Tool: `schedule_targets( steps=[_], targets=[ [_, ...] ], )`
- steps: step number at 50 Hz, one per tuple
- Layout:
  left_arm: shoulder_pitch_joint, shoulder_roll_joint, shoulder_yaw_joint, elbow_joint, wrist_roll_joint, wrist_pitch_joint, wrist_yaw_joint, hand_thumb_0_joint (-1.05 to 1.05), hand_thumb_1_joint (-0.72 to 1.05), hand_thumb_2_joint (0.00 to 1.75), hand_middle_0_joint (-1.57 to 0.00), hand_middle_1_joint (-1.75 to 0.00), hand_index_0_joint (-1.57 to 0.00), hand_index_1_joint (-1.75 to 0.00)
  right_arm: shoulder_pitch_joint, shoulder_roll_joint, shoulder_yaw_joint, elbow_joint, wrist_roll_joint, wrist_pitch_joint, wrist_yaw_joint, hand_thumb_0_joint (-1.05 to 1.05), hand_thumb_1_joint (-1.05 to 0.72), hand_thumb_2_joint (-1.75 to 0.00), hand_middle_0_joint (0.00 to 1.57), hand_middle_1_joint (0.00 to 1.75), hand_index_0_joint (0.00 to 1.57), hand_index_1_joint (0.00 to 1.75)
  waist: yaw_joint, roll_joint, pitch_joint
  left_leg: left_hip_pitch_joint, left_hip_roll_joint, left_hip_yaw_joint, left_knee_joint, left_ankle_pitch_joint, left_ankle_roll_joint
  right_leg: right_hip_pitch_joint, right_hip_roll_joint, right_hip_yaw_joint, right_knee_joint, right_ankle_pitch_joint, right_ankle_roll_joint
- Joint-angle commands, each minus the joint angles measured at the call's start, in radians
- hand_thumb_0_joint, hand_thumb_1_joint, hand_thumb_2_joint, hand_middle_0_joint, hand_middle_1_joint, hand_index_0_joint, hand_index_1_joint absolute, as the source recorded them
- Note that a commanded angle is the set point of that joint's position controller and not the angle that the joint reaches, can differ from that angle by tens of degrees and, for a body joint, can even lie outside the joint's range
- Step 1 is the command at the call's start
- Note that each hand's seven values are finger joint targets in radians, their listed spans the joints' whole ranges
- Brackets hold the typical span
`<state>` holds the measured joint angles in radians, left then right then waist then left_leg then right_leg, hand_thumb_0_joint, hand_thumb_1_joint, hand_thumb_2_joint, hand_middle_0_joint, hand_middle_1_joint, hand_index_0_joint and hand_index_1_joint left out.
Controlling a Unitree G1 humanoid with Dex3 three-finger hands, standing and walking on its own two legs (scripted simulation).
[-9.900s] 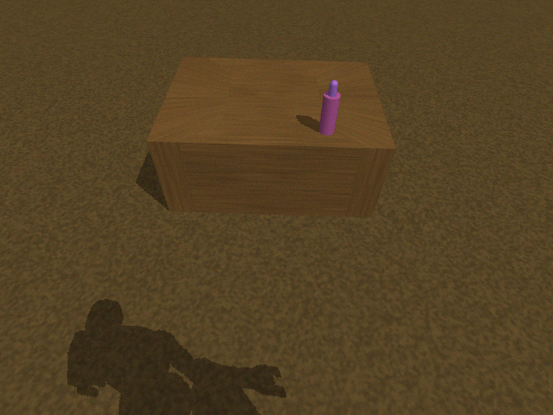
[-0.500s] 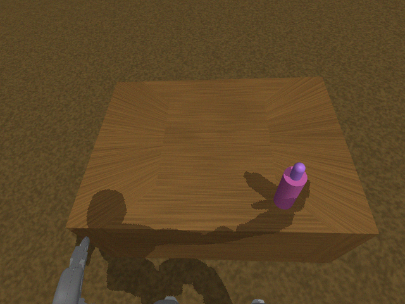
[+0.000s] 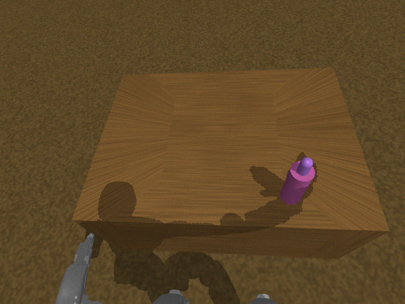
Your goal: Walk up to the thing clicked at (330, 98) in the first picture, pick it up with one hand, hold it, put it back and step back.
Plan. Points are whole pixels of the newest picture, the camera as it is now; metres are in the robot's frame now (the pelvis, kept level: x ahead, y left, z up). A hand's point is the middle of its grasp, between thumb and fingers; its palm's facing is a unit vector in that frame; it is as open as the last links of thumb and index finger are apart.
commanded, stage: go down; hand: right
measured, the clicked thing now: (298, 179) +0.47 -0.21 -0.20
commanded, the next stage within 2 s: approach in 0.08 s
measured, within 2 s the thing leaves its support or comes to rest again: neither
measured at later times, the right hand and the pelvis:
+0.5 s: hand out of the picture +0.39 -0.38 +0.01, palm faces +0.22 +0.97 +0.02, open 17.7 cm; pelvis -0.01 +0.00 -0.03, yaw +1 degrees
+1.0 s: hand (329, 200) +0.42 -0.29 -0.22, palm faces +0.17 +0.98 +0.05, open 17.7 cm; pelvis -0.05 +0.00 -0.15, yaw +5 degrees
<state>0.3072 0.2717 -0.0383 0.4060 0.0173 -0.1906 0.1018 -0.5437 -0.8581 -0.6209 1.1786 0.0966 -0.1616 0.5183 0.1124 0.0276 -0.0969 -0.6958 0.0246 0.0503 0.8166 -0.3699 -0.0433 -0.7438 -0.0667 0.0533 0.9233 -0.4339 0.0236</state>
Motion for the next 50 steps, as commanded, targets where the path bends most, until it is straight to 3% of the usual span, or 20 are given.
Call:
schedule_targets(
  steps=[1, 3, 5, 7, 11, 13, 15, 19, 24, 27, 29, 33, 36, 39, 40, 41, 42, 44, 46, 50],
  targets=[
    [0.009, 0.168, 0.079, -0.134, 0.0, -0.046, 0.016, 0.0, -0.53, 0.05, -0.05, -0.06, -0.06, -0.05, -0.31, -0.412, -0.049, -0.191, 0.032, -0.069, 0.006, 0.0, 0.6, -0.05, 0.03, 0.06, 0.04, 0.06, -0.018, -0.233, -0.339, 0.126, -0.037, -0.005, -0.067, 0.243, 0.056, 0.238, 0.04, -0.016, -0.122, 0.32, -0.031],
    [0.013, 0.175, 0.093, -0.109, 0.0, -0.046, 0.015, 0.0, -0.54, 0.05, -0.05, -0.05, -0.06, -0.05, -0.301, -0.407, -0.043, -0.147, 0.03, -0.065, 0.009, 0.0, 0.61, -0.06, 0.03, 0.06, 0.04, 0.06, -0.007, -0.222, -0.304, 0.094, -0.037, -0.005, -0.06, 0.238, 0.056, 0.212, 0.041, -0.015, -0.111, 0.311, -0.031],
    [-0.003, 0.196, 0.098, -0.159, 0.001, -0.049, 0.017, 0.0, -0.54, 0.05, -0.05, -0.05, -0.06, -0.05, -0.341, -0.449, -0.066, -0.219, 0.028, -0.071, 0.008, 0.0, 0.61, -0.06, 0.03, 0.06, 0.04, 0.06, -0.02, -0.24, -0.393, 0.123, -0.038, -0.004, -0.053, 0.251, 0.059, 0.252, 0.037, -0.009, -0.114, 0.348, -0.027],
    [-0.021, 0.183, 0.087, -0.162, 0.0, -0.049, 0.017, 0.0, -0.54, 0.05, -0.05, -0.05, -0.06, -0.05, -0.336, -0.43, -0.05, -0.175, 0.031, -0.071, 0.016, 0.0, 0.61, -0.06, 0.03, 0.06, 0.04, 0.06, -0.015, -0.243, -0.343, 0.092, -0.044, 0.006, -0.056, 0.213, 0.059, 0.237, 0.035, -0.006, -0.122, 0.318, -0.022],
    [0.033, 0.183, 0.09, -0.107, 0.004, -0.043, 0.014, 0.0, -0.55, 0.05, -0.05, -0.04, -0.04, -0.05, -0.329, -0.466, -0.082, -0.183, 0.04, -0.081, 0.022, 0.0, 0.57, -0.06, 0.04, 0.06, 0.05, 0.06, -0.026, -0.278, -0.372, 0.077, -0.045, 0.005, -0.042, 0.247, 0.06, 0.27, 0.032, -0.003, -0.094, 0.426, -0.016],
    [-0.016, 0.148, 0.056, -0.114, 0.006, -0.049, 0.006, 0.0, -0.55, 0.05, -0.05, -0.04, -0.04, -0.05, -0.291, -0.371, -0.047, -0.093, 0.056, -0.089, 0.03, 0.0, 0.6, -0.06, 0.03, 0.06, 0.04, 0.06, -0.009, -0.202, -0.276, 0.045, -0.045, 0.003, -0.032, 0.208, 0.059, 0.152, 0.033, -0.003, -0.088, 0.323, -0.028],
    [-0.064, 0.168, 0.071, -0.18, 0.007, -0.063, 0.01, 0.0, -0.56, 0.05, -0.05, -0.04, -0.04, -0.05, -0.318, -0.361, -0.056, -0.12, 0.071, -0.125, 0.037, 0.0, 0.61, -0.06, 0.03, 0.06, 0.04, 0.06, 0.005, -0.178, -0.347, 0.04, -0.043, -0.002, -0.007, 0.21, 0.058, 0.149, 0.029, -0.001, -0.062, 0.303, -0.033],
    [0.002, 0.175, 0.074, -0.245, 0.01, -0.073, -0.004, 0.0, -0.56, 0.05, -0.05, -0.04, -0.04, -0.05, -0.288, -0.304, -0.073, -0.068, 0.117, -0.216, 0.055, 0.0, 0.61, -0.05, 0.04, 0.06, 0.05, 0.06, 0.038, -0.142, -0.365, -0.022, -0.047, 0.0, 0.049, 0.206, 0.051, 0.119, 0.033, 0.007, 0.005, 0.326, -0.035],
    [0.053, 0.206, 0.129, -0.326, 0.024, -0.086, -0.019, 0.0, -0.56, 0.05, -0.05, -0.04, -0.04, -0.05, -0.295, -0.261, -0.084, -0.064, 0.137, -0.323, 0.046, 0.0, 0.61, -0.04, 0.04, 0.06, 0.06, 0.06, 0.068, -0.172, -0.364, -0.157, -0.05, -0.006, 0.151, 0.128, 0.054, 0.016, 0.031, 0.009, 0.087, 0.232, -0.032],
    [0.106, 0.195, 0.133, -0.391, 0.035, -0.088, -0.033, 0.0, -0.56, 0.05, -0.04, -0.04, -0.04, -0.05, -0.302, -0.281, -0.124, -0.126, 0.13, -0.372, 0.03, 0.0, 0.61, -0.04, 0.04, 0.06, 0.05, 0.05, 0.07, -0.236, -0.444, -0.21, -0.053, -0.005, 0.214, 0.133, 0.056, 0.022, 0.03, 0.012, 0.151, 0.291, -0.024],
    [0.12, 0.184, 0.132, -0.395, 0.042, -0.083, -0.044, 0.0, -0.55, 0.05, -0.04, -0.04, -0.04, -0.04, -0.286, -0.289, -0.14, -0.107, 0.119, -0.395, 0.017, 0.0, 0.61, -0.03, 0.04, 0.05, 0.06, 0.05, 0.061, -0.263, -0.407, -0.26, -0.053, -0.006, 0.266, 0.123, 0.061, -0.044, 0.03, 0.011, 0.194, 0.296, -0.02],
    [0.117, 0.231, 0.19, -0.523, 0.063, -0.086, -0.057, 0.0, -0.55, 0.05, -0.04, -0.04, -0.04, -0.04, -0.306, -0.354, -0.205, -0.183, 0.077, -0.452, -0.012, 0.0, 0.61, -0.02, 0.05, 0.05, 0.06, 0.05, 0.075, -0.353, -0.561, -0.307, -0.057, -0.003, 0.357, 0.168, 0.065, -0.014, 0.013, 0.022, 0.291, 0.441, -0.006],
    [0.11, 0.211, 0.19, -0.521, 0.067, -0.083, -0.08, 0.0, -0.55, 0.05, -0.04, -0.04, -0.04, -0.05, -0.27, -0.259, -0.182, -0.1, 0.078, -0.48, -0.018, 0.0, 0.61, -0.04, 0.05, 0.05, 0.06, 0.05, 0.098, -0.348, -0.469, -0.413, -0.062, 0.005, 0.41, 0.09, 0.069, -0.142, 0.006, 0.031, 0.341, 0.336, -0.006],
    [0.102, 0.248, 0.229, -0.642, 0.073, -0.094, -0.086, 0.0, -0.55, 0.05, -0.05, -0.04, -0.04, -0.05, -0.294, -0.315, -0.223, -0.193, 0.054, -0.513, -0.038, 0.0, 0.61, -0.05, 0.04, 0.06, 0.05, 0.06, 0.106, -0.403, -0.607, -0.433, -0.061, 0.006, 0.463, 0.08, 0.074, -0.132, 0.002, 0.033, 0.39, 0.295, -0.003],
    [0.115, 0.259, 0.248, -0.651, 0.072, -0.092, -0.092, 0.0, -0.55, 0.05, -0.05, -0.04, -0.04, -0.05, -0.259, -0.255, -0.197, -0.134, 0.056, -0.511, -0.035, 0.0, 0.61, -0.05, 0.04, 0.06, 0.05, 0.06, 0.136, -0.373, -0.563, -0.464, -0.065, 0.018, 0.478, 0.06, 0.075, -0.167, -0.001, 0.039, 0.398, 0.264, -0.002],
    [0.134, 0.248, 0.236, -0.675, 0.07, -0.091, -0.099, 0.0, -0.55, 0.05, -0.05, -0.04, -0.04, -0.05, -0.223, -0.243, -0.201, -0.103, 0.054, -0.51, -0.042, 0.0, 0.61, -0.06, 0.04, 0.06, 0.05, 0.06, 0.127, -0.359, -0.545, -0.462, -0.066, 0.017, 0.483, 0.046, 0.076, -0.212, 0.005, 0.039, 0.406, 0.219, -0.006],
    [0.15, 0.246, 0.243, -0.687, 0.067, -0.093, -0.102, 0.0, -0.55, 0.05, -0.05, -0.04, -0.04, -0.05, -0.253, -0.207, -0.184, -0.136, 0.058, -0.518, -0.043, 0.0, 0.61, -0.06, 0.03, 0.06, 0.05, 0.06, 0.149, -0.361, -0.557, -0.49, -0.067, 0.022, 0.503, 0.041, 0.076, -0.224, 0.003, 0.045, 0.425, 0.215, -0.006],
    [0.151, 0.282, 0.288, -0.723, 0.067, -0.095, -0.104, 0.0, -0.55, 0.05, -0.05, -0.04, -0.04, -0.04, -0.274, -0.261, -0.217, -0.169, 0.051, -0.529, -0.064, 0.0, 0.61, -0.06, 0.03, 0.06, 0.05, 0.06, 0.153, -0.387, -0.599, -0.506, -0.064, 0.019, 0.543, 0.057, 0.078, -0.253, 0.004, 0.043, 0.468, 0.216, -0.006],
    [0.166, 0.281, 0.302, -0.727, 0.062, -0.093, -0.113, 0.0, -0.56, 0.05, -0.05, -0.05, -0.05, -0.05, -0.221, -0.234, -0.22, -0.134, 0.047, -0.528, -0.076, 0.0, 0.59, -0.04, 0.05, 0.05, 0.06, 0.05, 0.158, -0.382, -0.561, -0.558, -0.064, 0.025, 0.577, 0.038, 0.08, -0.302, 0.004, 0.044, 0.493, 0.184, -0.004],
    [0.201, 0.272, 0.319, -0.829, 0.062, -0.092, -0.126, 0.0, -0.56, 0.05, -0.05, -0.05, -0.05, -0.05, -0.275, -0.212, -0.223, -0.256, 0.026, -0.538, -0.116, 0.0, 0.59, -0.04, 0.05, 0.05, 0.05, 0.05, 0.173, -0.426, -0.66, -0.55, -0.06, 0.021, 0.608, 0.069, 0.079, -0.283, 0.008, 0.039, 0.539, 0.195, -0.006]
  ],
)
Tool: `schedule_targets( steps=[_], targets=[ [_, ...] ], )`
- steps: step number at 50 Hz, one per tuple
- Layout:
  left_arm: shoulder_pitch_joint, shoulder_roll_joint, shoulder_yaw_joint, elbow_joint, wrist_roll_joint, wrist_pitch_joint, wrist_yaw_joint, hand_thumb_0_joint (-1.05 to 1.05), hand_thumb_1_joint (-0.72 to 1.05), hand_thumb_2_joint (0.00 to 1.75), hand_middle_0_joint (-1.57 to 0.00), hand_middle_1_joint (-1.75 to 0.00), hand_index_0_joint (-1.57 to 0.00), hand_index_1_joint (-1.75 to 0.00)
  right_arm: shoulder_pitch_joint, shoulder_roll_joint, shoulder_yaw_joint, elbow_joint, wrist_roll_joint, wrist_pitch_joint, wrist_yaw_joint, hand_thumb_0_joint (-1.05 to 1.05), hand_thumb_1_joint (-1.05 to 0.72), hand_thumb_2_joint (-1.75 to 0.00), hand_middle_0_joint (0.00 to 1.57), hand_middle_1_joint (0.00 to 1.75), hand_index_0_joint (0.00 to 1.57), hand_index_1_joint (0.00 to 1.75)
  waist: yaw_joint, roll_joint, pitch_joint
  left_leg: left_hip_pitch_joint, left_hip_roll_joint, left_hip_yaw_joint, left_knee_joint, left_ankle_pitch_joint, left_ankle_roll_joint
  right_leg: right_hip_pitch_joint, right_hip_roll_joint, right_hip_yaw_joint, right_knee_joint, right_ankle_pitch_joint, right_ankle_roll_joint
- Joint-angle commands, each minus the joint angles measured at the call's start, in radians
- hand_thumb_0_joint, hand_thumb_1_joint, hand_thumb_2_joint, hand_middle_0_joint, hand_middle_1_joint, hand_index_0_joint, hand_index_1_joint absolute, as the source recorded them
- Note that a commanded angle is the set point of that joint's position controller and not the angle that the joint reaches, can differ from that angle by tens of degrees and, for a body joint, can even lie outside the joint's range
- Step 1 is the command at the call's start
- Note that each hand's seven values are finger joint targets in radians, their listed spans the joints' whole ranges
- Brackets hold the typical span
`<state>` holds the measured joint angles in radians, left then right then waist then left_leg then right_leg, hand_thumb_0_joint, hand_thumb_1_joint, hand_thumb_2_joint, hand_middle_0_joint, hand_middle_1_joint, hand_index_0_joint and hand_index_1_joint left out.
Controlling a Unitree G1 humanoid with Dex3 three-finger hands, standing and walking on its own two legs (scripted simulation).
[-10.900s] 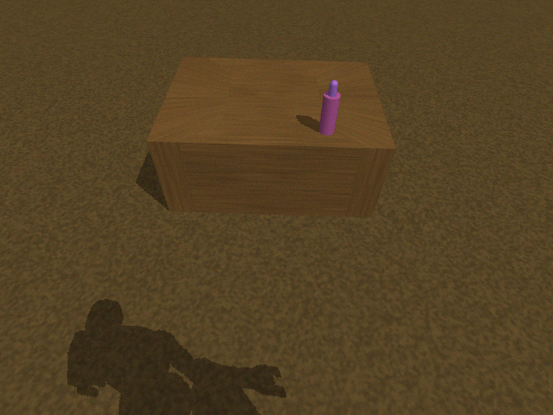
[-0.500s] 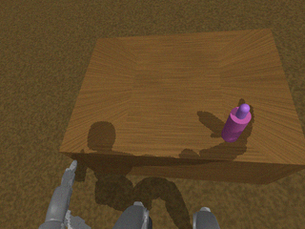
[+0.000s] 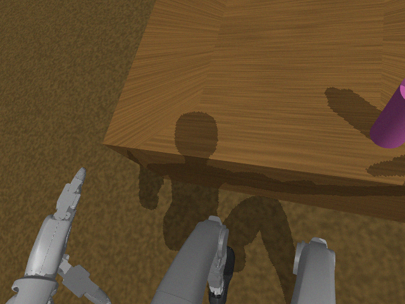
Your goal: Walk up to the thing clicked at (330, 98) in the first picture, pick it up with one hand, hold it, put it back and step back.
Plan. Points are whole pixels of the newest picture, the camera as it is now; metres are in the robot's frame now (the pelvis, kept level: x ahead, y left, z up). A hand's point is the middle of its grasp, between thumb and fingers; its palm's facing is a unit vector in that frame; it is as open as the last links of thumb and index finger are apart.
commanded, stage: close in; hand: right
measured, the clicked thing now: out of the picture +0.50 -0.25 -0.04
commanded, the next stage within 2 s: rest palm in 0.48 s
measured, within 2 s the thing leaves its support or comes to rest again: leaves its support in 1.80 s
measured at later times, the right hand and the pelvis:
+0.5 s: hand out of the picture +0.46 -0.25 -0.06, palm faces +0.25 +0.97 +0.03, open 17.7 cm; pelvis -0.01 +0.01 -0.02, yaw -1 degrees
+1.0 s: hand (391, 123) +0.48 -0.23 -0.07, palm faces +0.26 +0.97 +0.01, open 15.7 cm; pelvis -0.02 +0.01 -0.03, yaw -1 degrees
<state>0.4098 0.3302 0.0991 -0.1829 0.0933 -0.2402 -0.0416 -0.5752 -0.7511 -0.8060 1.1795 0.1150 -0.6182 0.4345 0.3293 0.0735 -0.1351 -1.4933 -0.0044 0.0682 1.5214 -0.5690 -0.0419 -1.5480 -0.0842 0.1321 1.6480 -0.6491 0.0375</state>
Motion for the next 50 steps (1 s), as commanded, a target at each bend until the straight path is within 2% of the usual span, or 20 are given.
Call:
schedule_targets(
  steps=[1, 3, 4, 5, 6, 10, 12, 13, 16, 17, 18, 24, 26, 30, 32, 36, 39, 42, 45, 50],
  targets=[
    [0.098, 0.226, 0.207, -0.269, -0.014, -0.041, 0.016, 0.0, -0.55, 0.05, -0.05, -0.05, -0.05, -0.05, -0.27, -0.279, -0.005, -0.308, 0.002, -0.079, -0.043, 0.0, 0.59, -0.03, 0.05, 0.05, 0.05, 0.05, -0.038, -0.495, -0.636, 0.241, -0.032, 0.003, -0.086, 0.278, 0.078, 0.53, 0.023, -0.041, -0.179, 0.425, -0.018],
    [0.143, 0.233, 0.237, -0.214, -0.015, -0.021, 0.013, 0.0, -0.55, 0.05, -0.05, -0.05, -0.05, -0.05, -0.249, -0.3, -0.026, -0.318, -0.014, -0.066, -0.072, 0.0, 0.57, -0.04, 0.05, 0.05, 0.05, 0.05, -0.05, -0.549, -0.615, 0.197, -0.031, 0.005, -0.071, 0.262, 0.082, 0.541, 0.023, -0.042, -0.182, 0.435, -0.01],
    [0.107, 0.23, 0.241, -0.278, -0.018, -0.021, 0.01, 0.0, -0.55, 0.05, -0.05, -0.05, -0.05, -0.05, -0.285, -0.242, 0.023, -0.355, -0.019, -0.058, -0.083, 0.0, 0.58, -0.03, 0.05, 0.05, 0.05, 0.05, -0.04, -0.553, -0.627, 0.193, -0.032, 0.005, -0.073, 0.242, 0.083, 0.538, 0.024, -0.038, -0.189, 0.406, -0.01],
    [0.121, 0.254, 0.27, -0.287, -0.018, -0.015, 0.012, 0.0, -0.55, 0.05, -0.05, -0.05, -0.05, -0.05, -0.265, -0.269, -0.009, -0.359, -0.027, -0.049, -0.103, 0.0, 0.58, -0.04, 0.05, 0.05, 0.05, 0.05, -0.043, -0.535, -0.626, 0.199, -0.03, 0.005, -0.078, 0.232, 0.081, 0.535, 0.026, -0.042, -0.188, 0.369, -0.011],
    [0.112, 0.233, 0.259, -0.293, -0.017, -0.007, 0.01, 0.0, -0.55, 0.05, -0.05, -0.05, -0.05, -0.05, -0.291, -0.218, 0.03, -0.407, -0.037, -0.043, -0.115, 0.0, 0.57, -0.03, 0.05, 0.05, 0.05, 0.05, -0.04, -0.557, -0.619, 0.179, -0.03, 0.009, -0.07, 0.22, 0.083, 0.543, 0.024, -0.042, -0.199, 0.362, -0.005],
    [0.133, 0.164, 0.215, -0.277, -0.019, 0.02, 0.0, 0.0, -0.54, 0.04, -0.05, -0.05, -0.05, -0.05, -0.276, -0.132, 0.068, -0.396, -0.056, -0.021, -0.161, 0.0, 0.6, -0.04, 0.04, 0.05, 0.05, 0.05, -0.055, -0.52, -0.516, 0.143, -0.025, 0.011, -0.063, 0.168, 0.084, 0.443, 0.03, -0.048, -0.207, 0.257, -0.009],
    [0.086, 0.19, 0.234, -0.381, -0.019, 0.027, 0.003, 0.0, -0.54, 0.04, -0.05, -0.05, -0.05, -0.05, -0.301, -0.096, 0.101, -0.42, -0.07, -0.017, -0.182, 0.0, 0.61, -0.05, 0.03, 0.06, 0.04, 0.06, -0.041, -0.484, -0.553, 0.162, -0.025, 0.015, -0.069, 0.153, 0.082, 0.458, 0.029, -0.041, -0.218, 0.223, -0.014],
    [0.115, 0.218, 0.267, -0.367, -0.02, 0.03, 0.007, 0.0, -0.54, 0.04, -0.05, -0.05, -0.05, -0.05, -0.272, -0.11, 0.081, -0.376, -0.073, -0.01, -0.194, 0.0, 0.59, -0.05, 0.04, 0.06, 0.04, 0.06, -0.032, -0.452, -0.544, 0.175, -0.024, 0.014, -0.072, 0.159, 0.079, 0.444, 0.032, -0.042, -0.206, 0.214, -0.017],
    [0.122, 0.186, 0.234, -0.412, -0.024, 0.04, 0.004, 0.0, -0.54, 0.04, -0.05, -0.05, -0.05, -0.05, -0.27, -0.019, 0.126, -0.337, -0.069, -0.009, -0.214, 0.0, 0.61, -0.06, 0.03, 0.06, 0.04, 0.06, -0.014, -0.354, -0.492, 0.203, -0.028, 0.01, -0.091, 0.167, 0.074, 0.354, 0.038, -0.047, -0.199, 0.187, -0.031],
    [0.119, 0.189, 0.242, -0.412, -0.026, 0.042, 0.007, 0.0, -0.55, 0.05, -0.05, -0.05, -0.05, -0.05, -0.262, -0.077, 0.092, -0.327, -0.075, -0.01, -0.229, 0.0, 0.61, -0.05, 0.03, 0.06, 0.04, 0.06, -0.032, -0.354, -0.501, 0.22, -0.026, -0.001, -0.097, 0.157, 0.072, 0.332, 0.041, -0.054, -0.194, 0.168, -0.036],
    [0.126, 0.206, 0.258, -0.43, -0.029, 0.044, 0.009, 0.0, -0.54, 0.04, -0.05, -0.05, -0.05, -0.05, -0.282, -0.051, 0.115, -0.334, -0.075, -0.012, -0.232, 0.0, 0.61, -0.05, 0.03, 0.06, 0.04, 0.06, -0.01, -0.333, -0.507, 0.229, -0.027, -0.005, -0.102, 0.16, 0.07, 0.332, 0.042, -0.055, -0.192, 0.167, -0.037],
    [0.158, 0.204, 0.285, -0.446, -0.033, 0.042, 0.005, 0.0, -0.53, 0.04, -0.05, -0.05, -0.05, -0.05, -0.309, -0.037, 0.119, -0.329, -0.087, -0.029, -0.266, 0.0, 0.58, -0.05, 0.03, 0.06, 0.04, 0.06, 0.004, -0.323, -0.516, 0.248, -0.029, -0.014, -0.1, 0.193, 0.064, 0.329, 0.045, -0.065, -0.173, 0.194, -0.042],
    [0.165, 0.172, 0.251, -0.418, -0.036, 0.042, -0.003, 0.0, -0.53, 0.04, -0.05, -0.05, -0.05, -0.04, -0.28, -0.026, 0.125, -0.292, -0.091, -0.03, -0.274, 0.0, 0.57, -0.05, 0.03, 0.06, 0.04, 0.06, -0.019, -0.314, -0.477, 0.236, -0.028, -0.014, -0.09, 0.174, 0.066, 0.287, 0.048, -0.068, -0.173, 0.175, -0.042],
    [0.151, 0.202, 0.291, -0.466, -0.036, 0.039, 0.001, 0.0, -0.6, 0.08, -0.04, -0.04, -0.03, -0.05, -0.349, -0.031, 0.141, -0.349, -0.107, -0.04, -0.287, 0.0, 0.52, -0.07, 0.04, 0.06, 0.04, 0.06, -0.006, -0.355, -0.542, 0.223, -0.028, -0.012, -0.088, 0.157, 0.068, 0.351, 0.049, -0.066, -0.185, 0.161, -0.036],
    [0.175, 0.159, 0.246, -0.462, -0.034, 0.04, -0.007, 0.0, -0.6, 0.09, -0.04, -0.04, -0.03, -0.05, -0.35, 0.026, 0.173, -0.33, -0.104, -0.04, -0.29, 0.0, 0.52, -0.05, 0.06, 0.05, 0.07, 0.05, 0.0, -0.351, -0.503, 0.215, -0.029, -0.017, -0.094, 0.147, 0.067, 0.315, 0.05, -0.069, -0.18, 0.144, -0.038],
    [0.163, 0.181, 0.256, -0.49, -0.033, 0.04, -0.003, 0.0, -0.61, 0.09, -0.05, -0.04, -0.03, -0.06, -0.384, -0.027, 0.156, -0.371, -0.118, -0.043, -0.31, 0.0, 0.54, -0.03, 0.09, 0.05, 0.1, 0.05, -0.012, -0.402, -0.547, 0.188, -0.028, -0.011, -0.063, 0.163, 0.073, 0.35, 0.052, -0.068, -0.178, 0.174, -0.029],
    [0.195, 0.159, 0.249, -0.452, -0.029, 0.045, -0.012, 0.0, -0.56, 0.06, -0.05, -0.05, -0.05, -0.05, -0.357, 0.028, 0.182, -0.322, -0.124, -0.035, -0.321, 0.0, 0.48, -0.06, 0.31, 0.16, 0.31, 0.16, 0.004, -0.375, -0.516, 0.191, -0.029, -0.009, -0.071, 0.17, 0.069, 0.328, 0.051, -0.07, -0.166, 0.178, -0.035],
    [0.157, 0.197, 0.281, -0.485, -0.033, 0.042, -0.005, 0.0, -0.56, 0.06, -0.05, -0.05, -0.04, -0.05, -0.414, -0.065, 0.144, -0.386, -0.136, -0.041, -0.338, 0.0, 0.5, -0.06, 0.44, 0.23, 0.43, 0.23, 0.006, -0.4, -0.575, 0.188, -0.027, -0.016, -0.057, 0.199, 0.067, 0.36, 0.047, -0.068, -0.148, 0.214, -0.035],
    [0.182, 0.182, 0.263, -0.464, -0.031, 0.053, -0.013, 0.0, -0.56, 0.07, -0.04, -0.05, -0.04, -0.05, -0.4, 0.002, 0.171, -0.311, -0.134, -0.024, -0.336, 0.0, 0.47, -0.07, 0.53, 0.27, 0.53, 0.28, 0.023, -0.369, -0.536, 0.192, -0.03, -0.008, -0.065, 0.201, 0.066, 0.332, 0.049, -0.064, -0.153, 0.209, -0.038],
    [0.166, 0.2, 0.273, -0.488, -0.032, 0.062, -0.011, 0.0, -0.56, 0.06, -0.04, -0.05, -0.04, -0.05, -0.439, -0.047, 0.159, -0.305, -0.147, -0.014, -0.341, 0.0, 0.41, -0.15, 0.67, 0.39, 0.67, 0.39, 0.024, -0.385, -0.568, 0.194, -0.03, -0.008, -0.053, 0.21, 0.067, 0.333, 0.048, -0.062, -0.145, 0.222, -0.037]
  ],
)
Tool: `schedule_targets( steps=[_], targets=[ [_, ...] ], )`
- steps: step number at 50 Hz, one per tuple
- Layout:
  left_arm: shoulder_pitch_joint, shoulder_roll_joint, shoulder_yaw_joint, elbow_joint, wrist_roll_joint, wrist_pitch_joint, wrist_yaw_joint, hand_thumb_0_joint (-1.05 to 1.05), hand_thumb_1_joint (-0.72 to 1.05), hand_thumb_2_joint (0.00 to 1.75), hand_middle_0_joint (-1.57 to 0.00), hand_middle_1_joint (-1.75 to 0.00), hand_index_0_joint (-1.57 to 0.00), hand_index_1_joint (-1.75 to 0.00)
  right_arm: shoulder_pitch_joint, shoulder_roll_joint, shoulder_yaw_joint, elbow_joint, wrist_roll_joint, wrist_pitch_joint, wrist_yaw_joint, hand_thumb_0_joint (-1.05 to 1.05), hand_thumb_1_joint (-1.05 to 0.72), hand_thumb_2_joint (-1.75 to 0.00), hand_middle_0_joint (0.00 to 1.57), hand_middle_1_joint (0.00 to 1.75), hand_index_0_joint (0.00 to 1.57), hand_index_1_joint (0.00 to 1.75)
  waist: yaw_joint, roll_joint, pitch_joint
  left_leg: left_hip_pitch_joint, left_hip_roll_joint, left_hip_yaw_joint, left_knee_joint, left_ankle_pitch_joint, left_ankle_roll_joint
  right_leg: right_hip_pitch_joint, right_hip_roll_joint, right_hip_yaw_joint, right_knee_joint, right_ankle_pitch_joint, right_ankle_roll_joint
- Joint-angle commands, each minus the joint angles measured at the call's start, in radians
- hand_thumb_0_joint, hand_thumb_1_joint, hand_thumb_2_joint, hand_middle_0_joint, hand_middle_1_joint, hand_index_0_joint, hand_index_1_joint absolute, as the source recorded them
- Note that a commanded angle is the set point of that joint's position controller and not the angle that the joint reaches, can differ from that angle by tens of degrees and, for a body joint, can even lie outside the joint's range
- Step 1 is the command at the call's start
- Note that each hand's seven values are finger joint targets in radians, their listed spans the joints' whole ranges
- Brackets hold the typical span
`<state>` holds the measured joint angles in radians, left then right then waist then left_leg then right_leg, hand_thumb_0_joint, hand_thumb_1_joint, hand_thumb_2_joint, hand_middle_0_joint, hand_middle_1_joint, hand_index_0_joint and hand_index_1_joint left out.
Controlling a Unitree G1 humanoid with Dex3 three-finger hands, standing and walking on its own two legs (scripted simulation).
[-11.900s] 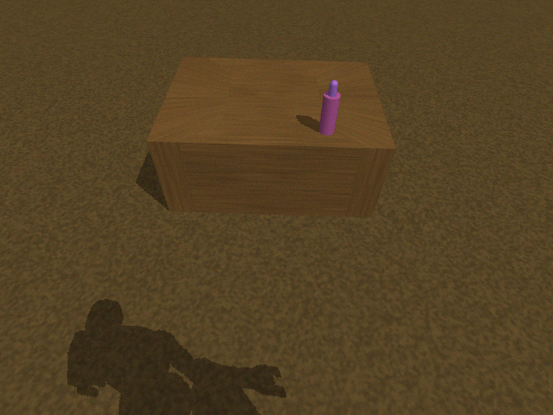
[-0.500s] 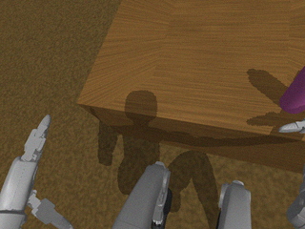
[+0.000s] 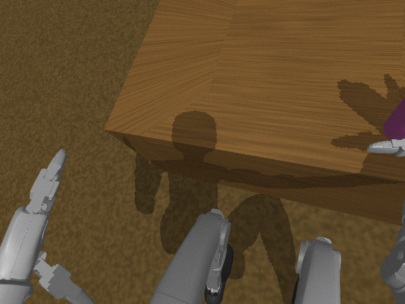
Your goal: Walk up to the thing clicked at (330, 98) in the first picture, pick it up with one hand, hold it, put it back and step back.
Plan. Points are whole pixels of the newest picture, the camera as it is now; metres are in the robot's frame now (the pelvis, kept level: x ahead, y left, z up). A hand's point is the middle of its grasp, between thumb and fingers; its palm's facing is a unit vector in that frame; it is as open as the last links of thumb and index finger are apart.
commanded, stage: close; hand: right
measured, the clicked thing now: out of the picture +0.52 -0.25 -0.01
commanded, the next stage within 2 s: settle in 0.44 s
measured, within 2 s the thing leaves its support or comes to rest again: leaves its support in 0.80 s
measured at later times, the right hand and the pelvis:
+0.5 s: hand out of the picture +0.51 -0.24 -0.05, palm faces +0.25 +0.97 +0.00, open 9.1 cm; pelvis +0.00 +0.00 +0.00, yaw +0 degrees
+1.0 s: hand out of the picture +0.50 -0.24 -0.01, palm faces +0.26 +0.97 +0.00, open 9.1 cm; pelvis +0.01 +0.00 +0.02, yaw +0 degrees
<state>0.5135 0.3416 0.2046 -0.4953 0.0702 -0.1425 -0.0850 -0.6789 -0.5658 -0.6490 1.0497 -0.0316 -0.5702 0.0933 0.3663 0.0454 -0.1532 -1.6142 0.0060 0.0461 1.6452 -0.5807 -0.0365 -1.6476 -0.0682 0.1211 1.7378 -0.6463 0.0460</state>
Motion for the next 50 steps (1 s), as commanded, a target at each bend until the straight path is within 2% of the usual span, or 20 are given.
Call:
schedule_targets(
  steps=[1, 3, 5, 8, 11, 15, 18, 20, 24, 27, 29, 31, 33, 36, 39, 42, 45, 47, 48, 50],
  targets=[
    [0.067, 0.174, 0.16, -0.179, -0.01, -0.036, 0.03, 0.0, -0.56, 0.06, -0.04, -0.05, -0.04, -0.05, -0.32, -0.187, 0.023, -0.154, 0.0, -0.056, 0.002, 0.0, 0.39, -0.18, 0.69, 0.41, 0.69, 0.42, -0.001, -0.346, -0.53, 0.3, -0.041, 0.019, -0.174, 0.222, 0.061, 0.431, 0.03, -0.05, -0.231, 0.222, -0.046],
    [0.069, 0.166, 0.153, -0.14, -0.015, -0.03, 0.03, 0.0, -0.56, 0.07, -0.04, -0.05, -0.04, -0.05, -0.317, -0.187, 0.027, -0.119, 0.0, -0.052, 0.001, 0.0, 0.35, -0.25, 0.77, 0.5, 0.77, 0.5, -0.005, -0.341, -0.485, 0.276, -0.041, 0.014, -0.173, 0.197, 0.062, 0.387, 0.032, -0.052, -0.229, 0.187, -0.048],
    [0.047, 0.2, 0.182, -0.212, -0.015, -0.034, 0.032, 0.0, -0.56, 0.07, -0.04, -0.05, -0.04, -0.05, -0.316, -0.236, 0.001, -0.155, -0.008, -0.053, -0.006, 0.0, 0.32, -0.29, 0.86, 0.56, 0.86, 0.56, -0.011, -0.356, -0.55, 0.302, -0.04, 0.02, -0.163, 0.218, 0.064, 0.433, 0.029, -0.048, -0.232, 0.225, -0.044],
    [0.083, 0.182, 0.173, -0.172, -0.013, -0.028, 0.026, 0.0, -0.56, 0.06, -0.04, -0.05, -0.04, -0.05, -0.309, -0.191, 0.02, -0.144, -0.001, -0.05, -0.001, 0.0, 0.2, -0.42, 0.95, 0.68, 0.95, 0.68, -0.008, -0.376, -0.538, 0.288, -0.043, 0.024, -0.157, 0.243, 0.065, 0.443, 0.03, -0.05, -0.226, 0.262, -0.042],
    [0.079, 0.199, 0.18, -0.225, -0.02, -0.029, 0.025, 0.0, -0.56, 0.06, -0.04, -0.04, -0.04, -0.05, -0.285, -0.251, -0.016, -0.204, -0.004, -0.047, -0.005, 0.0, 0.1, -0.51, 1.03, 0.77, 1.03, 0.77, -0.03, -0.389, -0.6, 0.321, -0.042, 0.026, -0.159, 0.262, 0.066, 0.495, 0.03, -0.05, -0.235, 0.301, -0.037],
    [0.097, 0.154, 0.148, -0.175, -0.021, -0.024, 0.022, 0.0, -0.56, 0.06, -0.04, -0.04, -0.04, -0.05, -0.31, -0.178, 0.025, -0.183, 0.01, -0.036, 0.003, 0.0, -0.08, -0.66, 1.16, 0.91, 1.15, 0.92, -0.002, -0.379, -0.507, 0.28, -0.043, 0.022, -0.172, 0.227, 0.065, 0.45, 0.028, -0.054, -0.235, 0.243, -0.043],
    [0.058, 0.192, 0.17, -0.202, -0.019, -0.026, 0.032, 0.0, -0.56, 0.06, -0.05, -0.05, -0.04, -0.05, -0.366, -0.271, -0.013, -0.22, -0.004, -0.045, -0.016, 0.0, -0.18, -0.83, 1.26, 1.08, 1.27, 1.08, -0.005, -0.384, -0.546, 0.286, -0.041, 0.016, -0.165, 0.224, 0.064, 0.456, 0.028, -0.053, -0.227, 0.238, -0.042],
    [0.077, 0.188, 0.163, -0.232, -0.018, -0.024, 0.028, 0.0, -0.55, 0.06, -0.04, -0.05, -0.04, -0.05, -0.336, -0.23, 0.002, -0.167, -0.007, -0.041, -0.015, 0.0, -0.22, -0.97, 1.27, 1.17, 1.29, 1.18, 0.009, -0.356, -0.533, 0.293, -0.043, 0.022, -0.175, 0.217, 0.063, 0.454, 0.029, -0.049, -0.235, 0.226, -0.044],
    [0.059, 0.208, 0.191, -0.227, -0.025, -0.025, 0.028, 0.0, -0.55, 0.05, -0.04, -0.04, -0.04, -0.04, -0.288, -0.291, -0.038, -0.225, -0.002, -0.045, -0.008, 0.0, -0.32, -1.11, 1.33, 1.29, 1.34, 1.29, -0.032, -0.386, -0.577, 0.336, -0.042, 0.014, -0.18, 0.24, 0.065, 0.475, 0.03, -0.056, -0.243, 0.258, -0.044],
    [0.093, 0.153, 0.15, -0.161, -0.021, -0.024, 0.018, 0.0, -0.54, 0.05, -0.04, -0.04, -0.04, -0.04, -0.257, -0.188, 0.001, -0.156, 0.02, -0.037, 0.009, 0.0, -0.37, -1.18, 1.39, 1.37, 1.4, 1.37, -0.022, -0.359, -0.497, 0.315, -0.046, 0.014, -0.188, 0.233, 0.063, 0.424, 0.028, -0.06, -0.238, 0.238, -0.049],
    [0.072, 0.149, 0.138, -0.161, -0.026, -0.031, 0.022, 0.0, -0.58, 0.07, -0.06, -0.05, -0.05, -0.06, -0.272, -0.217, -0.009, -0.181, 0.024, -0.046, 0.013, 0.0, -0.36, -1.3, 1.35, 1.43, 1.38, 1.43, -0.021, -0.345, -0.492, 0.31, -0.045, 0.01, -0.179, 0.227, 0.062, 0.398, 0.029, -0.058, -0.228, 0.229, -0.05],
    [0.056, 0.185, 0.165, -0.227, -0.019, -0.034, 0.03, 0.0, -0.57, 0.07, -0.06, -0.05, -0.05, -0.06, -0.3, -0.284, -0.031, -0.245, 0.005, -0.053, 0.004, 0.0, -0.34, -1.3, 1.34, 1.43, 1.38, 1.43, -0.028, -0.368, -0.581, 0.347, -0.043, 0.008, -0.184, 0.238, 0.061, 0.457, 0.027, -0.057, -0.233, 0.244, -0.047],
    [0.089, 0.152, 0.134, -0.166, -0.019, -0.027, 0.027, 0.0, -0.57, 0.07, -0.06, -0.05, -0.05, -0.06, -0.3, -0.199, 0.009, -0.212, 0.018, -0.049, 0.015, 0.0, -0.36, -1.33, 1.35, 1.45, 1.38, 1.45, -0.019, -0.376, -0.529, 0.318, -0.043, 0.013, -0.184, 0.224, 0.064, 0.447, 0.03, -0.058, -0.245, 0.232, -0.044],
    [0.047, 0.209, 0.188, -0.213, -0.025, -0.033, 0.038, 0.0, -0.57, 0.07, -0.06, -0.05, -0.05, -0.06, -0.335, -0.295, -0.035, -0.311, 0.015, -0.049, -0.001, 0.0, -0.3, -1.31, 1.36, 1.45, 1.4, 1.45, -0.039, -0.407, -0.615, 0.346, -0.042, 0.011, -0.197, 0.214, 0.064, 0.513, 0.029, -0.053, -0.267, 0.223, -0.042],
    [0.097, 0.145, 0.144, -0.122, -0.02, -0.024, 0.029, 0.0, -0.56, 0.07, -0.05, -0.05, -0.05, -0.06, -0.301, -0.184, 0.026, -0.26, 0.024, -0.032, 0.001, 0.0, -0.29, -1.32, 1.36, 1.46, 1.4, 1.47, -0.03, -0.391, -0.545, 0.349, -0.044, 0.005, -0.227, 0.216, 0.058, 0.481, 0.028, -0.063, -0.268, 0.206, -0.048],
    [0.067, 0.169, 0.139, -0.166, -0.021, -0.022, 0.038, 0.0, -0.56, 0.07, -0.05, -0.05, -0.05, -0.06, -0.341, -0.27, 0.0, -0.336, 0.01, -0.03, -0.013, 0.0, -0.27, -1.31, 1.37, 1.46, 1.41, 1.46, -0.056, -0.42, -0.619, 0.373, -0.043, 0.007, -0.226, 0.231, 0.062, 0.554, 0.03, -0.06, -0.288, 0.247, -0.038],
    [0.107, 0.113, 0.093, -0.067, -0.014, -0.005, 0.031, 0.0, -0.55, 0.06, -0.05, -0.05, -0.05, -0.06, -0.309, -0.159, 0.052, -0.234, 0.019, -0.013, -0.01, 0.0, -0.28, -1.3, 1.37, 1.45, 1.41, 1.45, -0.039, -0.372, -0.504, 0.355, -0.044, 0.014, -0.243, 0.234, 0.06, 0.504, 0.031, -0.061, -0.293, 0.24, -0.043],
    [0.049, 0.156, 0.124, -0.099, -0.015, -0.007, 0.041, 0.0, -0.56, 0.06, -0.05, -0.05, -0.05, -0.05, -0.325, -0.244, 0.008, -0.296, 0.017, -0.015, -0.024, 0.0, -0.28, -1.31, 1.36, 1.46, 1.41, 1.46, -0.067, -0.391, -0.541, 0.367, -0.042, 0.012, -0.242, 0.236, 0.062, 0.534, 0.027, -0.058, -0.309, 0.253, -0.04],
    [0.034, 0.186, 0.148, -0.128, -0.013, -0.004, 0.046, 0.0, -0.56, 0.06, -0.05, -0.05, -0.05, -0.06, -0.33, -0.265, 0.003, -0.308, 0.008, -0.013, -0.029, 0.0, -0.25, -1.3, 1.35, 1.45, 1.4, 1.45, -0.056, -0.388, -0.585, 0.382, -0.042, 0.016, -0.242, 0.25, 0.061, 0.585, 0.025, -0.055, -0.313, 0.28, -0.037],
    [0.057, 0.165, 0.131, -0.094, -0.011, 0.005, 0.04, 0.0, -0.56, 0.06, -0.05, -0.05, -0.05, -0.05, -0.317, -0.177, 0.052, -0.218, 0.01, 0.0, -0.023, 0.0, -0.27, -1.32, 1.34, 1.46, 1.39, 1.46, -0.045, -0.349, -0.521, 0.383, -0.045, 0.017, -0.266, 0.228, 0.062, 0.542, 0.028, -0.055, -0.333, 0.239, -0.043]
  ],
)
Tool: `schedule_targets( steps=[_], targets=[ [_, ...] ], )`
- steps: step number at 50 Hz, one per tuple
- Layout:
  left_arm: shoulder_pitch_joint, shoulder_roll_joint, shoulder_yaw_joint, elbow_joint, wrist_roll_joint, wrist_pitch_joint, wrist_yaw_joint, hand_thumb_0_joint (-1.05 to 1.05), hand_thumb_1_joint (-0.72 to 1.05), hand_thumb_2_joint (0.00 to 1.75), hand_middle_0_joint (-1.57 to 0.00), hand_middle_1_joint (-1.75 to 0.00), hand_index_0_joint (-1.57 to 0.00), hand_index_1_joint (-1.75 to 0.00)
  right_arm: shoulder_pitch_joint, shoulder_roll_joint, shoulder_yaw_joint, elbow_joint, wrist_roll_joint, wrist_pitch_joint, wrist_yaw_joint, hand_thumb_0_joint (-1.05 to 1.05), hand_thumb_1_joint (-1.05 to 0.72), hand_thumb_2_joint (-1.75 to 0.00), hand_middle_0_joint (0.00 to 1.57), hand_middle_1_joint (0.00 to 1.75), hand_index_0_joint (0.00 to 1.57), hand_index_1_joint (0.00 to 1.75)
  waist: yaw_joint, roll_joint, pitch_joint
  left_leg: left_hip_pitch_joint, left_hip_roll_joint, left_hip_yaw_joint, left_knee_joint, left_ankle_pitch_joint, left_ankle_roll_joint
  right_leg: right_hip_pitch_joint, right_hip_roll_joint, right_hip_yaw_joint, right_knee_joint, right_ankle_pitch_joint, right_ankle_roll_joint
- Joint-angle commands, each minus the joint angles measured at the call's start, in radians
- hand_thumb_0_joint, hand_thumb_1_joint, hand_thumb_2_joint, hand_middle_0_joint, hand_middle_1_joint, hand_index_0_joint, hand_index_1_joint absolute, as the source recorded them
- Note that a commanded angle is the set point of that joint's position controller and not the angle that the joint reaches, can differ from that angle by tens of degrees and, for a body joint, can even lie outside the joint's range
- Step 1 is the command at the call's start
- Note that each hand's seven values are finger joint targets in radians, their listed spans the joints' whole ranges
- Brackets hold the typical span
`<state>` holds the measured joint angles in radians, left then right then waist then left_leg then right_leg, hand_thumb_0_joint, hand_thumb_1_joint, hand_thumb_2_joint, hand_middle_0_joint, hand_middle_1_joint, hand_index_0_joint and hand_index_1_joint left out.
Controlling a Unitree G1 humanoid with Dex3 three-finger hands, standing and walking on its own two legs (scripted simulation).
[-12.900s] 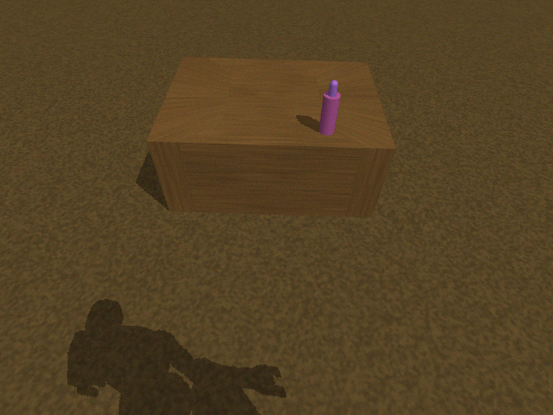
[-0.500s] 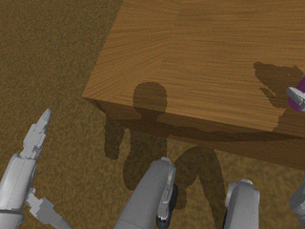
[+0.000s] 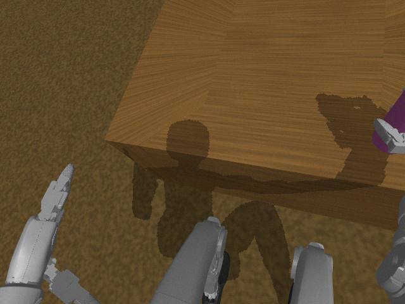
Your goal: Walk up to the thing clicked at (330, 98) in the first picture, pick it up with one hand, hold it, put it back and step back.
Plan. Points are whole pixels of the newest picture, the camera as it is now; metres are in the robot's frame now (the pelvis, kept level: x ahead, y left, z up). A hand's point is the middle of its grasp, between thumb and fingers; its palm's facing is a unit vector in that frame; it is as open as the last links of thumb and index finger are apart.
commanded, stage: settle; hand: right
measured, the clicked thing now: out of the picture +0.50 -0.24 +0.00
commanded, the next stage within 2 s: lift in 0.50 s
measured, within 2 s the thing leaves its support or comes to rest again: neither
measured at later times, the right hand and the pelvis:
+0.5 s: hand out of the picture +0.51 -0.24 +0.01, palm faces +0.25 +0.97 +0.01, open 9.1 cm; pelvis +0.01 +0.00 +0.03, yaw -1 degrees
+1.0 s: hand out of the picture +0.49 -0.23 +0.05, palm faces +0.26 +0.97 +0.00, open 9.1 cm; pelvis +0.03 +0.00 +0.06, yaw -1 degrees
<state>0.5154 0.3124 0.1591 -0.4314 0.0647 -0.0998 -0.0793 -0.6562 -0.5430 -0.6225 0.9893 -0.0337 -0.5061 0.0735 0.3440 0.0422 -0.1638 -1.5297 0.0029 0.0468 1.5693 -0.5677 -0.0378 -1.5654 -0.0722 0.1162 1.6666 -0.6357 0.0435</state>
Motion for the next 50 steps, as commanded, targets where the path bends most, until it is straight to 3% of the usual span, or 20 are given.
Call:
schedule_targets(
  steps=[1, 4, 7, 11, 14, 16, 18, 23, 24, 26, 31, 32, 33, 35, 38, 39, 41, 45, 49, 50],
  targets=[
    [0.067, 0.17, 0.162, -0.111, -0.01, -0.033, 0.033, 0.0, -0.56, 0.07, -0.05, -0.05, -0.05, -0.06, -0.328, -0.156, 0.044, -0.126, 0.023, -0.061, 0.003, 0.0, -0.28, -1.33, 1.34, 1.46, 1.39, 1.46, -0.011, -0.324, -0.444, 0.286, -0.04, 0.018, -0.203, 0.2, 0.061, 0.429, 0.034, -0.049, -0.271, 0.204, -0.043],
    [0.025, 0.2, 0.163, -0.174, -0.01, -0.038, 0.043, 0.0, -0.56, 0.06, -0.05, -0.05, -0.05, -0.05, -0.362, -0.249, -0.003, -0.18, 0.016, -0.069, -0.003, 0.0, -0.28, -1.34, 1.35, 1.48, 1.4, 1.48, -0.032, -0.313, -0.538, 0.33, -0.04, 0.019, -0.205, 0.212, 0.061, 0.476, 0.035, -0.045, -0.285, 0.224, -0.039],
    [0.052, 0.176, 0.151, -0.133, -0.01, -0.031, 0.041, 0.0, -0.55, 0.06, -0.05, -0.05, -0.05, -0.05, -0.361, -0.177, 0.037, -0.128, 0.022, -0.068, 0.009, 0.0, -0.3, -1.34, 1.34, 1.47, 1.38, 1.47, -0.021, -0.309, -0.479, 0.32, -0.039, 0.025, -0.218, 0.212, 0.064, 0.486, 0.036, -0.041, -0.304, 0.234, -0.037],
    [0.05, 0.171, 0.143, -0.126, -0.008, -0.031, 0.044, 0.0, -0.55, 0.06, -0.05, -0.05, -0.05, -0.05, -0.362, -0.232, 0.014, -0.135, 0.02, -0.07, 0.007, 0.0, -0.3, -1.36, 1.34, 1.48, 1.38, 1.48, -0.037, -0.309, -0.485, 0.344, -0.04, 0.016, -0.246, 0.203, 0.062, 0.496, 0.035, -0.048, -0.319, 0.216, -0.041],
    [0.049, 0.154, 0.124, -0.09, -0.006, -0.036, 0.046, 0.0, -0.56, 0.06, -0.05, -0.05, -0.04, -0.05, -0.374, -0.193, 0.034, -0.133, 0.035, -0.074, 0.016, 0.0, -0.34, -1.37, 1.33, 1.48, 1.38, 1.49, -0.032, -0.321, -0.466, 0.338, -0.039, 0.012, -0.253, 0.207, 0.062, 0.5, 0.033, -0.051, -0.324, 0.22, -0.041],
    [0.044, 0.181, 0.148, -0.102, -0.004, -0.039, 0.052, 0.0, -0.56, 0.06, -0.05, -0.05, -0.04, -0.05, -0.397, -0.252, 0.006, -0.174, 0.031, -0.081, 0.01, 0.0, -0.35, -1.38, 1.33, 1.49, 1.38, 1.49, -0.039, -0.332, -0.532, 0.378, -0.038, 0.01, -0.255, 0.252, 0.06, 0.538, 0.035, -0.052, -0.316, 0.272, -0.041],
    [0.047, 0.157, 0.118, -0.087, 0.001, -0.037, 0.049, 0.0, -0.56, 0.06, -0.05, -0.05, -0.04, -0.05, -0.376, -0.203, 0.033, -0.146, 0.031, -0.078, 0.015, 0.0, -0.37, -1.38, 1.34, 1.49, 1.38, 1.49, -0.04, -0.327, -0.515, 0.38, -0.04, 0.015, -0.257, 0.264, 0.062, 0.539, 0.035, -0.051, -0.323, 0.293, -0.04],
    [0.038, 0.162, 0.117, -0.058, 0.008, -0.026, 0.051, 0.0, -0.56, 0.06, -0.05, -0.05, -0.04, -0.05, -0.386, -0.225, 0.025, -0.161, 0.026, -0.081, 0.004, 0.0, -0.35, -1.39, 1.33, 1.49, 1.37, 1.49, -0.053, -0.349, -0.544, 0.408, -0.041, 0.009, -0.268, 0.304, 0.06, 0.566, 0.034, -0.056, -0.327, 0.341, -0.04],
    [0.039, 0.161, 0.119, -0.05, 0.006, -0.024, 0.051, 0.0, -0.56, 0.06, -0.05, -0.05, -0.04, -0.05, -0.379, -0.188, 0.041, -0.136, 0.031, -0.078, 0.009, 0.0, -0.35, -1.38, 1.33, 1.49, 1.37, 1.49, -0.033, -0.328, -0.527, 0.407, -0.041, 0.013, -0.274, 0.304, 0.059, 0.563, 0.034, -0.053, -0.326, 0.339, -0.041],
    [0.029, 0.161, 0.105, -0.075, 0.006, -0.024, 0.052, 0.0, -0.57, 0.06, -0.05, -0.04, -0.04, -0.05, -0.388, -0.228, 0.017, -0.166, 0.029, -0.081, 0.003, 0.0, -0.37, -1.39, 1.33, 1.49, 1.37, 1.49, -0.061, -0.332, -0.564, 0.426, -0.041, 0.012, -0.273, 0.319, 0.06, 0.582, 0.034, -0.052, -0.332, 0.365, -0.039],
    [0.026, 0.146, 0.098, -0.032, 0.01, -0.011, 0.049, 0.0, -0.56, 0.06, -0.05, -0.05, -0.04, -0.05, -0.383, -0.192, 0.034, -0.137, 0.031, -0.077, -0.005, 0.0, -0.32, -1.36, 1.35, 1.49, 1.39, 1.49, -0.053, -0.312, -0.508, 0.444, -0.042, 0.005, -0.301, 0.304, 0.057, 0.544, 0.035, -0.058, -0.349, 0.323, -0.045],
    [0.021, 0.159, 0.11, -0.061, 0.009, -0.012, 0.05, 0.0, -0.55, 0.05, -0.04, -0.05, -0.04, -0.05, -0.368, -0.214, 0.014, -0.143, 0.031, -0.078, -0.011, 0.0, -0.29, -1.36, 1.35, 1.49, 1.39, 1.49, -0.059, -0.299, -0.539, 0.471, -0.042, 0.001, -0.308, 0.32, 0.052, 0.56, 0.033, -0.059, -0.346, 0.337, -0.047],
    [0.017, 0.176, 0.129, -0.057, 0.009, -0.011, 0.052, 0.0, -0.55, 0.05, -0.05, -0.05, -0.04, -0.05, -0.364, -0.205, 0.024, -0.147, 0.03, -0.077, -0.011, 0.0, -0.28, -1.36, 1.35, 1.49, 1.39, 1.49, -0.055, -0.298, -0.551, 0.471, -0.043, 0.004, -0.307, 0.317, 0.054, 0.572, 0.036, -0.06, -0.353, 0.337, -0.045],
    [0.034, 0.15, 0.108, -0.016, 0.011, -0.006, 0.048, 0.0, -0.55, 0.05, -0.04, -0.05, -0.04, -0.05, -0.357, -0.163, 0.053, -0.145, 0.031, -0.078, -0.003, 0.0, -0.29, -1.37, 1.36, 1.5, 1.4, 1.5, -0.052, -0.335, -0.514, 0.447, -0.042, 0.011, -0.303, 0.314, 0.059, 0.59, 0.034, -0.058, -0.367, 0.352, -0.039],
    [0.01, 0.152, 0.097, -0.059, 0.008, -0.004, 0.05, 0.0, -0.56, 0.06, -0.04, -0.04, -0.04, -0.05, -0.34, -0.207, 0.016, -0.197, 0.033, -0.08, -0.01, 0.0, -0.3, -1.35, 1.35, 1.48, 1.39, 1.48, -0.086, -0.319, -0.566, 0.486, -0.043, 0.011, -0.316, 0.336, 0.058, 0.628, 0.034, -0.057, -0.38, 0.387, -0.038],
    [0.02, 0.143, 0.094, -0.051, 0.009, -0.001, 0.047, 0.0, -0.55, 0.05, -0.04, -0.05, -0.04, -0.05, -0.342, -0.161, 0.05, -0.187, 0.034, -0.077, -0.007, 0.0, -0.3, -1.36, 1.37, 1.5, 1.4, 1.5, -0.077, -0.326, -0.548, 0.5, -0.043, 0.009, -0.328, 0.321, 0.059, 0.623, 0.035, -0.061, -0.395, 0.358, -0.039],
    [0.035, 0.145, 0.105, -0.04, 0.004, -0.002, 0.049, 0.0, -0.55, 0.05, -0.04, -0.05, -0.04, -0.05, -0.325, -0.144, 0.054, -0.212, 0.044, -0.073, -0.007, 0.0, -0.31, -1.35, 1.35, 1.48, 1.39, 1.48, -0.073, -0.307, -0.548, 0.52, -0.041, 0.007, -0.347, 0.34, 0.054, 0.641, 0.034, -0.061, -0.397, 0.367, -0.043],
    [0.026, 0.12, 0.08, 0.017, 0.006, 0.004, 0.047, 0.0, -0.55, 0.05, -0.04, -0.05, -0.04, -0.05, -0.292, -0.129, 0.059, -0.264, 0.048, -0.067, -0.02, 0.0, -0.33, -1.35, 1.36, 1.49, 1.4, 1.49, -0.12, -0.325, -0.527, 0.518, -0.041, 0.009, -0.355, 0.336, 0.058, 0.674, 0.036, -0.066, -0.433, 0.392, -0.034],
    [0.033, 0.116, 0.085, 0.034, 0.006, 0.012, 0.049, 0.0, -0.55, 0.05, -0.04, -0.05, -0.04, -0.05, -0.256, -0.074, 0.091, -0.289, 0.054, -0.06, -0.028, 0.0, -0.33, -1.37, 1.37, 1.5, 1.41, 1.5, -0.123, -0.29, -0.52, 0.565, -0.041, 0.008, -0.387, 0.345, 0.055, 0.707, 0.038, -0.07, -0.464, 0.393, -0.036],
    [0.036, 0.106, 0.078, 0.069, 0.006, 0.016, 0.048, 0.0, -0.55, 0.05, -0.04, -0.05, -0.04, -0.05, -0.224, -0.028, 0.111, -0.275, 0.061, -0.053, -0.028, 0.0, -0.33, -1.36, 1.37, 1.49, 1.4, 1.49, -0.121, -0.276, -0.485, 0.557, -0.04, 0.01, -0.391, 0.34, 0.055, 0.698, 0.038, -0.07, -0.472, 0.39, -0.036]
  ],
)
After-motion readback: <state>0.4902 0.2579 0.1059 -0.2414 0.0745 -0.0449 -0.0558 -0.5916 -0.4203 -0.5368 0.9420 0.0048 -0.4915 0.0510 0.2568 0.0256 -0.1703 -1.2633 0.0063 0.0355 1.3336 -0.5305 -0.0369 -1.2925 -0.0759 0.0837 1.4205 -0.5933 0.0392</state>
